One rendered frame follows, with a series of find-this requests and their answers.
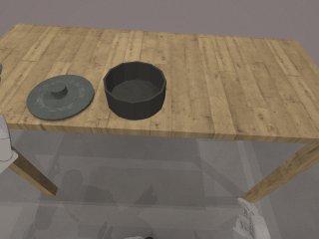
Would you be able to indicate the knob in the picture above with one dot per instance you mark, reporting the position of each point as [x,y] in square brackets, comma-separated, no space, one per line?
[58,89]

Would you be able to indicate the robot left hand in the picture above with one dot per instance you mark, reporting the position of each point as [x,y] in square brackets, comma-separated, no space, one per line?
[7,155]

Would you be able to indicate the robot right hand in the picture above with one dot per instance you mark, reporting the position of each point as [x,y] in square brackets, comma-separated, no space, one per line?
[254,228]

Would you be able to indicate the pot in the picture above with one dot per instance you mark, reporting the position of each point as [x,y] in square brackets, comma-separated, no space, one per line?
[135,90]

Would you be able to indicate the lid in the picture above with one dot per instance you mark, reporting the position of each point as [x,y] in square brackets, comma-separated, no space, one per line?
[44,106]

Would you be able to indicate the table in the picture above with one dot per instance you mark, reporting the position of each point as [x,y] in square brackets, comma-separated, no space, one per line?
[217,87]

